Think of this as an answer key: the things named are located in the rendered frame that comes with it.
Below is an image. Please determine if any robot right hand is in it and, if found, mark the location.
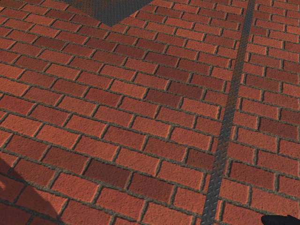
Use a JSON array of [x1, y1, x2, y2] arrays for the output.
[[261, 215, 300, 225]]

